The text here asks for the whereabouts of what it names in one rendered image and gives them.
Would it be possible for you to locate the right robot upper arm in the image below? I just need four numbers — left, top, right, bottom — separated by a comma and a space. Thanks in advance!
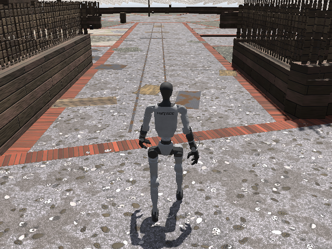
177, 105, 190, 134

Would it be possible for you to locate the robot left forearm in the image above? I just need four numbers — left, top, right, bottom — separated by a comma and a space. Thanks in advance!
139, 124, 147, 141

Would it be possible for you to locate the left robot hand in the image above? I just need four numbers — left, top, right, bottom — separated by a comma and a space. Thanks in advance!
139, 139, 151, 149

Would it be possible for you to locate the robot right forearm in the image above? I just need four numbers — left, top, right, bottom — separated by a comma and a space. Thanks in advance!
186, 126, 197, 152

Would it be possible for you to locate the right robot hand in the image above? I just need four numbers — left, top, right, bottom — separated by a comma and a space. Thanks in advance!
187, 150, 199, 165

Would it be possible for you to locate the left robot upper arm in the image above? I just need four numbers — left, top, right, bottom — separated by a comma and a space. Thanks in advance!
142, 104, 156, 132

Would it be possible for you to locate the robot right shin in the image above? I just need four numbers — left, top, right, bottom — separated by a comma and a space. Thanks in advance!
176, 164, 183, 193

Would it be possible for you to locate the right robot thigh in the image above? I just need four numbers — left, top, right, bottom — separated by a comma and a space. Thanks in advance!
173, 144, 183, 173

